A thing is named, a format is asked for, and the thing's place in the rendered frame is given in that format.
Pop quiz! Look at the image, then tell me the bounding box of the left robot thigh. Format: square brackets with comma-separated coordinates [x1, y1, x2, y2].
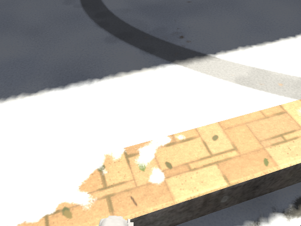
[100, 216, 134, 226]

